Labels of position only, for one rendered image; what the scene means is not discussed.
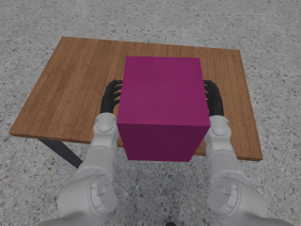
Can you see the right robot upper arm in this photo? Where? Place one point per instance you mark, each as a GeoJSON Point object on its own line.
{"type": "Point", "coordinates": [236, 204]}

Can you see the robot right forearm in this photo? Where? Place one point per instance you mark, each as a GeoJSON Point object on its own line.
{"type": "Point", "coordinates": [221, 157]}

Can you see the robot left forearm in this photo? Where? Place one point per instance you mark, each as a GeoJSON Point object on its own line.
{"type": "Point", "coordinates": [102, 151]}

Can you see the table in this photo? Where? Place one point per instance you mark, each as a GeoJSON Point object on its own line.
{"type": "Point", "coordinates": [67, 98]}

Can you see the robot right hand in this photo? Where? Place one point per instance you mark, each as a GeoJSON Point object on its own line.
{"type": "Point", "coordinates": [214, 102]}

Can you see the left robot upper arm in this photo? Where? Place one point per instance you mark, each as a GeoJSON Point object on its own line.
{"type": "Point", "coordinates": [85, 202]}

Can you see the robot left hand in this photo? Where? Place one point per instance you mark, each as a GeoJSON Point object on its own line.
{"type": "Point", "coordinates": [108, 103]}

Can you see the carton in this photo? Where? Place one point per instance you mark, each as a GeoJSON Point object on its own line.
{"type": "Point", "coordinates": [163, 113]}

